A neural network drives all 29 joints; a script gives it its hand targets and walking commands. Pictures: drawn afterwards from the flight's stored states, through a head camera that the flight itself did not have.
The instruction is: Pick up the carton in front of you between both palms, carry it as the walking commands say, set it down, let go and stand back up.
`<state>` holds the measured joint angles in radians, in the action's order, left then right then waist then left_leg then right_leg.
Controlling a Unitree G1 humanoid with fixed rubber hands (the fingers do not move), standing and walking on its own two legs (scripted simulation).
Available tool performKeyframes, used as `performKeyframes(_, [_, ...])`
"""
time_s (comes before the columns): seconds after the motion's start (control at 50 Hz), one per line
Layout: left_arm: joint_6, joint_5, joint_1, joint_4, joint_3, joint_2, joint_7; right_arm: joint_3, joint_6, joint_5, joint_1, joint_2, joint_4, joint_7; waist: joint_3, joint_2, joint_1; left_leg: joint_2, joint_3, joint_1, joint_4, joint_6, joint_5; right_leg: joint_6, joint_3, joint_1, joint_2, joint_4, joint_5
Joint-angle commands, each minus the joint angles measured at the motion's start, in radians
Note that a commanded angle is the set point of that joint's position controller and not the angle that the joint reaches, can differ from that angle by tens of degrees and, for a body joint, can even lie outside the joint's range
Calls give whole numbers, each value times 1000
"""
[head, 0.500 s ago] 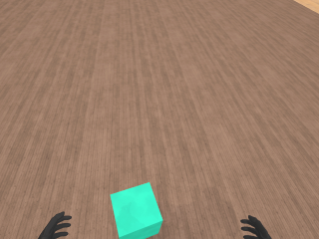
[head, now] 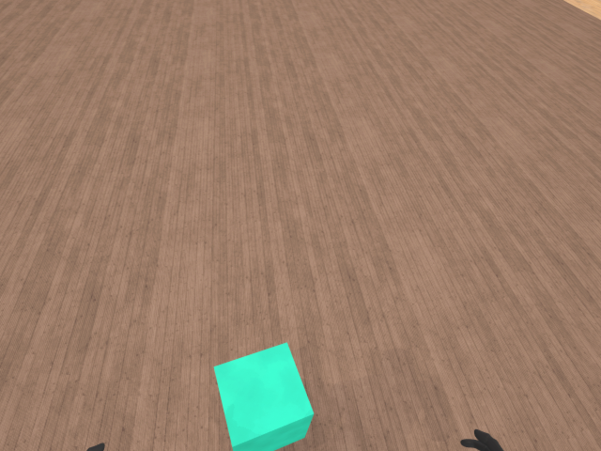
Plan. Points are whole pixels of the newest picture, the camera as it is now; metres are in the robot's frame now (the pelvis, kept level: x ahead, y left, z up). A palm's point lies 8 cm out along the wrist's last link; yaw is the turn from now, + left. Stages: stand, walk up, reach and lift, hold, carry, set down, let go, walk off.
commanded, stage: stand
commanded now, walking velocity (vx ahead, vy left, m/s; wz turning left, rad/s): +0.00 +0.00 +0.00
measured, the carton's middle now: (261, 404) +0.38 +0.05 -0.64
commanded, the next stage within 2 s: none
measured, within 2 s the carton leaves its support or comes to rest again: neither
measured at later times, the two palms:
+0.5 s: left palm out of the picture +0.06 +0.28 -0.11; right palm out of the picture +0.08 -0.30 -0.09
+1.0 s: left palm out of the picture +0.04 +0.28 -0.11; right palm out of the picture +0.07 -0.31 -0.09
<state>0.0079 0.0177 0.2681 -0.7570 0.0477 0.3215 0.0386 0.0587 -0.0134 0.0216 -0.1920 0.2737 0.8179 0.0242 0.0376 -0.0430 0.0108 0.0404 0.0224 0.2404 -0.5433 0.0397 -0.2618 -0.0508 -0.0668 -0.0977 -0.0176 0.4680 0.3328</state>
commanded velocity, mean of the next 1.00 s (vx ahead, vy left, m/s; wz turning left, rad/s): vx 0.00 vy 0.00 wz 0.00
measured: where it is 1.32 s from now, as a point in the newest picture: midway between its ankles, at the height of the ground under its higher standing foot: outside the picture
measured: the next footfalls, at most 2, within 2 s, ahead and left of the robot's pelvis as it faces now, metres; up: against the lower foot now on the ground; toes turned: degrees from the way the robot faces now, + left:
none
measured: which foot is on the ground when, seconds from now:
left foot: down 0.00-1.00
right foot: down 0.00-1.00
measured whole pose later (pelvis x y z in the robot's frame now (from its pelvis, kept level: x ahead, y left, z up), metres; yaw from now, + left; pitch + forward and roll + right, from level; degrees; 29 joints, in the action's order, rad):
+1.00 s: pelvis -0.02 -0.02 +0.01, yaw +2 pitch -3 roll -1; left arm 0.02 0.01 0.23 -0.92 0.03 0.36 0.03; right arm 0.03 -0.01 0.00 -0.17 0.33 0.97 0.02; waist 0.05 -0.02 0.01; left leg 0.03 0.06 0.21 -0.44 0.01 -0.17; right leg -0.03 -0.03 -0.07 -0.01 0.39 0.27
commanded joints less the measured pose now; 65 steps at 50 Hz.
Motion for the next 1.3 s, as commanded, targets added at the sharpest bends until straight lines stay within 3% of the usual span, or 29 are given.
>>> performKeyframes(0.0, [14, -1, 10, 45, 27, 120, 5, 36, -11, -2, 17, 161, -47, 4, -25, 54, 2, -104, 111, -61, 111, -3, 204, 25, -14, -69, -32, -63, -146])
performKeyframes(0.56, [20, -7, -5, -64, 17, 161, 1, 15, -6, -14, 28, 196, 61, 1, 6, 50, 1, -111, 140, -47, 172, -12, 112, 39, -30, -58, -60, -123, -101])
performKeyframes(1.28, [18, -16, -52, -156, 18, 186, -5, -5, -6, -23, 44, 223, 138, 10, -1, 50, -6, -121, 157, -72, 189, -22, 195, 49, -21, -25, -82, -169, -120])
